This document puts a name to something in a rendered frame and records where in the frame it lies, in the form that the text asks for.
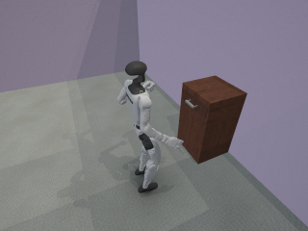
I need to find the robot right hand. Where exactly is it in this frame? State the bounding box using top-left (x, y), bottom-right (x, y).
top-left (167, 137), bottom-right (184, 150)

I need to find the robot right shin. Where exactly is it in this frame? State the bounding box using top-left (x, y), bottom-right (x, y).
top-left (142, 165), bottom-right (159, 189)

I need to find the robot right forearm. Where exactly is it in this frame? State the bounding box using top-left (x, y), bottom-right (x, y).
top-left (143, 126), bottom-right (170, 143)

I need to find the drawer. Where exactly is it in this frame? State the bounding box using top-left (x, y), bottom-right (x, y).
top-left (182, 89), bottom-right (208, 119)

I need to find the handle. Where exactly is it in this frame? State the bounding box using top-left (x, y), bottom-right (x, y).
top-left (185, 99), bottom-right (197, 108)

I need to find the cabinet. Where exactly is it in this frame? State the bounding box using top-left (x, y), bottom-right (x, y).
top-left (177, 75), bottom-right (247, 164)

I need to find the robot left hand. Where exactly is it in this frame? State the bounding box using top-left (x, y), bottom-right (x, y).
top-left (142, 80), bottom-right (155, 92)

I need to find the robot right upper arm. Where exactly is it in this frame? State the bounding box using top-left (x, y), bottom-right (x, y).
top-left (139, 94), bottom-right (152, 133)

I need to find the robot left upper arm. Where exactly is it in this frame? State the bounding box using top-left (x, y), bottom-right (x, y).
top-left (116, 80), bottom-right (133, 105)

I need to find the humanoid robot head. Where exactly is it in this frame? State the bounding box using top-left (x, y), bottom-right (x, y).
top-left (125, 61), bottom-right (147, 95)

